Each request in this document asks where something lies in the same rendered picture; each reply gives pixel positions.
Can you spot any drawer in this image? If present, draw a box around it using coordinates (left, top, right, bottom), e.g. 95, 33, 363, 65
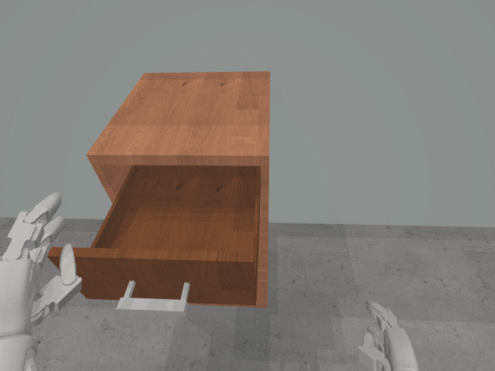
48, 165, 261, 305

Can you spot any cabinet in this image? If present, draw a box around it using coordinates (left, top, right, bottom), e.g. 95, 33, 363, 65
86, 71, 270, 308

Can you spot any left robot hand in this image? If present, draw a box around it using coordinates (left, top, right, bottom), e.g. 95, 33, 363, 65
0, 192, 82, 337

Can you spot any robot left forearm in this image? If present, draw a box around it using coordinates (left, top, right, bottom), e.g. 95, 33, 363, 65
0, 335, 39, 371

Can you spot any handle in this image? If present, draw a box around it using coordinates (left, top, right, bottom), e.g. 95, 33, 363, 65
116, 281, 190, 316

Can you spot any right robot hand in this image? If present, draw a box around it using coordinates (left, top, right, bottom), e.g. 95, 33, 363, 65
358, 300, 419, 371

